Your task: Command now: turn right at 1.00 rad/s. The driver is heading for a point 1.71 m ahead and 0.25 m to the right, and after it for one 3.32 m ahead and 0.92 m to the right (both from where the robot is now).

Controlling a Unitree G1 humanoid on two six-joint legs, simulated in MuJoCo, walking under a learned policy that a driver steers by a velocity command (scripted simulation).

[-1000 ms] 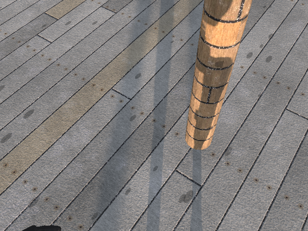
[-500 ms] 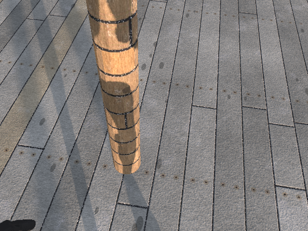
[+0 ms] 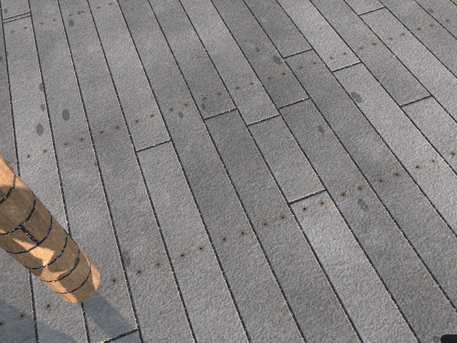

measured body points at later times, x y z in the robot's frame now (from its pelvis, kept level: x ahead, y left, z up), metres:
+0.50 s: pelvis +0.05 +0.03 +0.00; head +0.09 +0.01 +0.45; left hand +0.34 +0.22 -0.08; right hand +0.07 -0.30 -0.08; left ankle +0.12 +0.12 -0.74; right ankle -0.04 -0.08 -0.65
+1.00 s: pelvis +0.04 -0.01 +0.00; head +0.09 -0.03 +0.45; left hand +0.31 +0.16 -0.09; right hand +0.04 -0.33 -0.10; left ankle +0.09 +0.10 -0.69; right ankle -0.02 -0.11 -0.74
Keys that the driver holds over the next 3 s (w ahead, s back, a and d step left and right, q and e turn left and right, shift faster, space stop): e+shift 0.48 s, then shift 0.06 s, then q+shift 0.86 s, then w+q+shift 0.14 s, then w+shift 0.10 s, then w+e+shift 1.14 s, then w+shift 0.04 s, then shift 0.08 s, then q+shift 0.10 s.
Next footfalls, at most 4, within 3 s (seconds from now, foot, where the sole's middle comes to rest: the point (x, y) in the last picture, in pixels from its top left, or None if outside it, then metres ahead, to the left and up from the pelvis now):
0.32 left None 0.16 0.10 -0.77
0.70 right None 0.01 -0.13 -0.77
1.12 left None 0.13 0.09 -0.77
1.58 right None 0.19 -0.12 -0.77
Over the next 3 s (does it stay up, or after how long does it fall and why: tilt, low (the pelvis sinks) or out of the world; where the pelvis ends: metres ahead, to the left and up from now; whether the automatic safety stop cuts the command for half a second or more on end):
stays up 1.14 -0.08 0.00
